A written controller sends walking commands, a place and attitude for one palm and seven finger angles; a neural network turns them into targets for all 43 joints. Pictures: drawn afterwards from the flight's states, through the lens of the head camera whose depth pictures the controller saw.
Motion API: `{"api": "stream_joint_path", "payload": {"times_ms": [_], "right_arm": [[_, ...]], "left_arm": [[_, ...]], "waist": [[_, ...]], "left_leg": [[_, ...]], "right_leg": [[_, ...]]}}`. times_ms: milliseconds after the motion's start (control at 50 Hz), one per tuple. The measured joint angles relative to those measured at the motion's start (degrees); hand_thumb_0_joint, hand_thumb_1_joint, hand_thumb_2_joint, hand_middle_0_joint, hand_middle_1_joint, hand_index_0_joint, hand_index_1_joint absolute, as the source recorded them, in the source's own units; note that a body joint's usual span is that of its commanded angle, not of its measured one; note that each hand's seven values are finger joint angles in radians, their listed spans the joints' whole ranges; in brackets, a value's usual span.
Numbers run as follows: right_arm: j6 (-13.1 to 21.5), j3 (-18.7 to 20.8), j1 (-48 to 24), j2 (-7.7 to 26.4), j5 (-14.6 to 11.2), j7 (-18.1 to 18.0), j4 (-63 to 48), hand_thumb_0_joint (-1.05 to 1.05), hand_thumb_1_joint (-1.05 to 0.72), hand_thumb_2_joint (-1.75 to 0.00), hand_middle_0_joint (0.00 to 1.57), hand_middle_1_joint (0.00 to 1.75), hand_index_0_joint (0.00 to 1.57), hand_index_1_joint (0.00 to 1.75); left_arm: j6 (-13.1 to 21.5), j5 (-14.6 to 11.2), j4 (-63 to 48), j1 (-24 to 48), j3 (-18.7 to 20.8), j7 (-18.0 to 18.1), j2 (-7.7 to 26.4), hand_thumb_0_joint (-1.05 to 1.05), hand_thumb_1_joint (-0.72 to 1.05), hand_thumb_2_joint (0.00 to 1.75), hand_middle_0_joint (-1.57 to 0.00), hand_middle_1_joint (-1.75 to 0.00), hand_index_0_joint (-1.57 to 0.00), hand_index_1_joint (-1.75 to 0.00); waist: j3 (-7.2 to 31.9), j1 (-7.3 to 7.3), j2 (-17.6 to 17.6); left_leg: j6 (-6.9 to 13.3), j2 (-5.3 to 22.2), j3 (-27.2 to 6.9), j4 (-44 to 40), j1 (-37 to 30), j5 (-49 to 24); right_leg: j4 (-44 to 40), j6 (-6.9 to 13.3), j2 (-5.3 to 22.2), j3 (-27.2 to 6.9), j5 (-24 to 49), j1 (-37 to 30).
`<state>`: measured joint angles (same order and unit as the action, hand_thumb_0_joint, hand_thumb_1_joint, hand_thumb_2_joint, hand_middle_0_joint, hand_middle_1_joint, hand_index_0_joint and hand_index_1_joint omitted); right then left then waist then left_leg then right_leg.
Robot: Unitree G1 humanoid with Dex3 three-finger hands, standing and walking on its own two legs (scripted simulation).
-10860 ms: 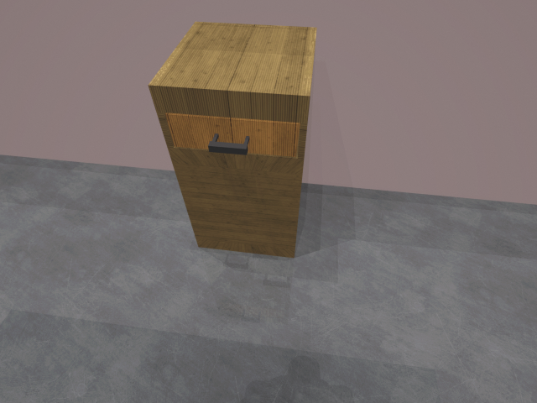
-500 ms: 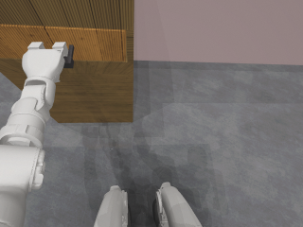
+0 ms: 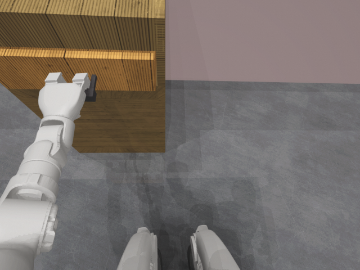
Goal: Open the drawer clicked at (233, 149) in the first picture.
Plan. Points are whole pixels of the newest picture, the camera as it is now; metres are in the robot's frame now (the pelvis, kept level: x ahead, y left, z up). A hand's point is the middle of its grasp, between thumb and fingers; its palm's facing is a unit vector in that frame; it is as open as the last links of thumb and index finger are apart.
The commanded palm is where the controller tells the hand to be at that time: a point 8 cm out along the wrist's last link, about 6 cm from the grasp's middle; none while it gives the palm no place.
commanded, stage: pull the drawer open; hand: left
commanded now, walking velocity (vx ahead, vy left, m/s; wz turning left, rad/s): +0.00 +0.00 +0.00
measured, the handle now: (72, 86) +0.53 +0.24 -0.01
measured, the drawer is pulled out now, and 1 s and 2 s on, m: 0.02 0.14 0.26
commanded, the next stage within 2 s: none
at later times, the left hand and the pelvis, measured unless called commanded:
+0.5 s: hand (69, 136) +0.41 +0.24 -0.04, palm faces -0.03 -0.06 -1.00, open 5.5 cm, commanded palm +0.38 +0.23 +0.01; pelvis +0.01 +0.00 +0.01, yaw +1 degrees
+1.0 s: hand (65, 159) +0.36 +0.24 -0.04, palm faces -0.02 -0.04 -1.00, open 5.5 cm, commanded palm +0.32 +0.23 +0.01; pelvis +0.00 +0.00 +0.01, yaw +1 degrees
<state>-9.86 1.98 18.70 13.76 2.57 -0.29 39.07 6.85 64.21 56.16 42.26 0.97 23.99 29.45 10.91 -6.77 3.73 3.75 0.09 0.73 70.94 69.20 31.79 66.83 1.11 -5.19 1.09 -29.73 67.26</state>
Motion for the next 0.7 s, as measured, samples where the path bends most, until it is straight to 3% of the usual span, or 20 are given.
{"api": "stream_joint_path", "payload": {"times_ms": [340,700], "right_arm": [[-1.7,1.3,-5.0,0.1,0.1,0.7,-2.0,0.00,-0.90,-0.90,0.20,0.30,0.20,0.30],[-2.5,1.1,-5.9,-0.4,-0.2,0.4,-2.7,0.00,-0.90,-0.90,0.20,0.30,0.20,0.30]], "left_arm": [[0.9,1.5,-5.6,-11.0,-1.2,4.9,-5.2,0.01,0.74,0.79,-0.28,-1.35,-0.41,-1.35],[0.6,2.0,-12.2,-20.2,-1.1,6.4,-6.9,0.01,0.73,0.80,-0.28,-1.35,-0.41,-1.35]], "waist": [[1.1,3.21,-0.9],[1.1,4.18,-1.0]], "left_leg": [[0.1,-0.6,0.4,-3.2,-6.2,0.3],[0.1,-0.7,0.9,-3.7,-8.6,-0.1]], "right_leg": [[-2.5,0.0,0.5,-0.6,-0.6,-5.9],[-2.5,0.0,0.6,-1.2,-0.4,-8.0]]}}
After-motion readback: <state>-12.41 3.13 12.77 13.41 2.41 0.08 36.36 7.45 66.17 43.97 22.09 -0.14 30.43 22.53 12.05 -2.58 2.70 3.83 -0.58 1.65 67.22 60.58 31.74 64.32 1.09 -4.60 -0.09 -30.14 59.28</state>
